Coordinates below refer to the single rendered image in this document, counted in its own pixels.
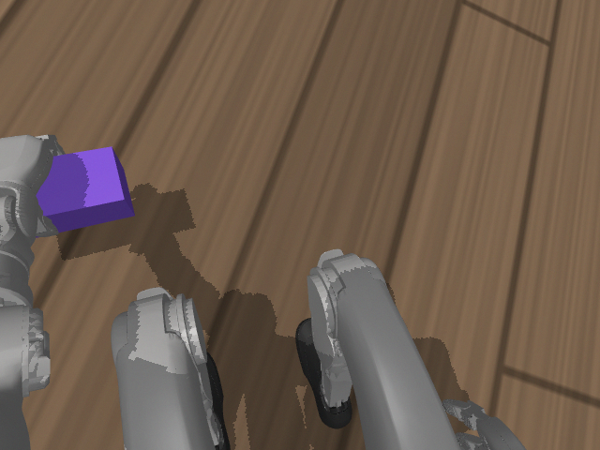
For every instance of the left robot hand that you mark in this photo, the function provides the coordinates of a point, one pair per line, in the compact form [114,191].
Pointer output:
[27,160]

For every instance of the left robot foot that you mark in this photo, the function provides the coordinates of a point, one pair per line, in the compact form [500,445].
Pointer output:
[217,408]

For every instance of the right robot hand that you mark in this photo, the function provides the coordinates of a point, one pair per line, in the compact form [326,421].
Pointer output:
[494,433]

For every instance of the carton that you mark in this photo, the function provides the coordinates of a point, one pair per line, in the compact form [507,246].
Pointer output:
[84,189]

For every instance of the left robot arm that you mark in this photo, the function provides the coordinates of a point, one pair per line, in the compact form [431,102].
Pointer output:
[25,362]

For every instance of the right robot foot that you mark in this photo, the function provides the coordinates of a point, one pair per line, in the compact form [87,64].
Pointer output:
[333,417]

